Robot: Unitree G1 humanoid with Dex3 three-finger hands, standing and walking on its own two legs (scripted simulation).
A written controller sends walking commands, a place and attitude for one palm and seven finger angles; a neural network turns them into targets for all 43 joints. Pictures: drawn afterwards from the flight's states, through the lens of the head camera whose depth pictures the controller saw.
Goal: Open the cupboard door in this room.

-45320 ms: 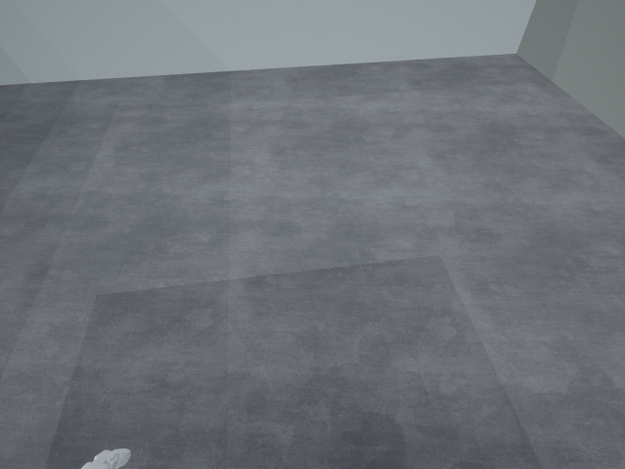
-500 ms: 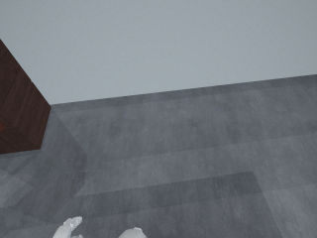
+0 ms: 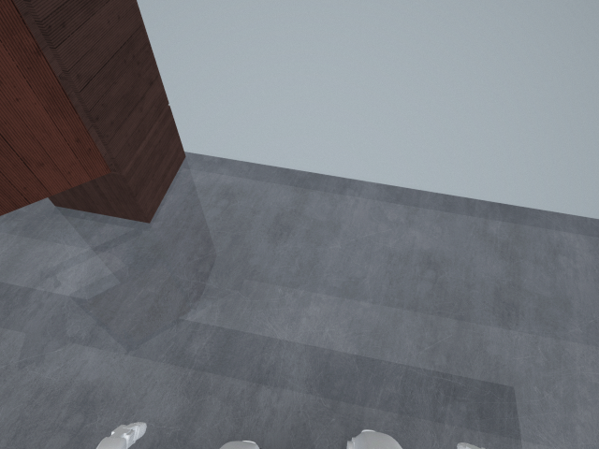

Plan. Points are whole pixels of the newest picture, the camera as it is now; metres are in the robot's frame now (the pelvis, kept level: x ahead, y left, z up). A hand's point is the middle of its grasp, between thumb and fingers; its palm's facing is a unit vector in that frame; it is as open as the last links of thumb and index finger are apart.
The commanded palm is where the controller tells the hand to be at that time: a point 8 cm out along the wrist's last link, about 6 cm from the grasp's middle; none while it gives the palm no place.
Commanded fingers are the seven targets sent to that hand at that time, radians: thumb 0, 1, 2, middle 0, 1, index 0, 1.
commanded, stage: turn to face it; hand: left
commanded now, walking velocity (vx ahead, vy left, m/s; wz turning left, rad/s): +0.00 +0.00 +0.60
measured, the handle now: out of the picture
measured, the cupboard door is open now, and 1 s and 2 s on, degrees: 45 45 45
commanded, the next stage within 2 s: take the last steps up to it in 0.90 s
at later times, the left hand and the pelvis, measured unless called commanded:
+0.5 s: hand out of the picture +0.01 +0.20 -0.19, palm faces +0.34 -0.92 -0.22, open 7.4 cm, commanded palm none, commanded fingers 0.00 0.90 0.90 -0.20 -0.30 -0.20 -0.30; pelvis +0.02 -0.01 -0.01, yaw +19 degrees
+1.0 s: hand out of the picture +0.02 +0.15 -0.15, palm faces +0.50 -0.83 -0.24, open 7.4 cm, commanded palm none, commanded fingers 0.00 0.90 0.90 -0.20 -0.30 -0.20 -0.30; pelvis +0.06 -0.05 +0.00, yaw +30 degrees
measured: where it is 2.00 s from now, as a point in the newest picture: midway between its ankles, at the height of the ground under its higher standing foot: (252, 432)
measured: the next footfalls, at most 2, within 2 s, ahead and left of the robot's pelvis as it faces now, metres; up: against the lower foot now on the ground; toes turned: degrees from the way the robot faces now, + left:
right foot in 0.10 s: +0.05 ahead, -0.15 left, +0.00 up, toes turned +2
left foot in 0.42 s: +0.04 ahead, +0.10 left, +0.00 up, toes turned +22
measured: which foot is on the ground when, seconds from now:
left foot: down 0.00-0.10, up 0.12-0.40, down 0.42-0.80, up 0.82-1.00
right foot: up 0.00-0.08, down 0.10-0.42, up 0.44-0.80, down 0.82-1.00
